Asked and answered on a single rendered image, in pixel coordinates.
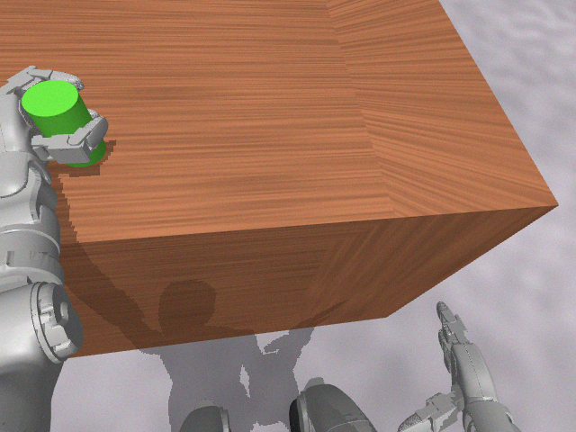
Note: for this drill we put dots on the right robot arm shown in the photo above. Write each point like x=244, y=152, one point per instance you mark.
x=487, y=416

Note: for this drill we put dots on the can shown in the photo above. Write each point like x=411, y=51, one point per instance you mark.
x=56, y=107

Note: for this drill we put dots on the left robot hand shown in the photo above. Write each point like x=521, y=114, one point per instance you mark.
x=18, y=132

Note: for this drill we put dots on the right robot hand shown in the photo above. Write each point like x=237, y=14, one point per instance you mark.
x=471, y=378

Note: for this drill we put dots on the left robot arm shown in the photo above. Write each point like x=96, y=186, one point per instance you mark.
x=39, y=329

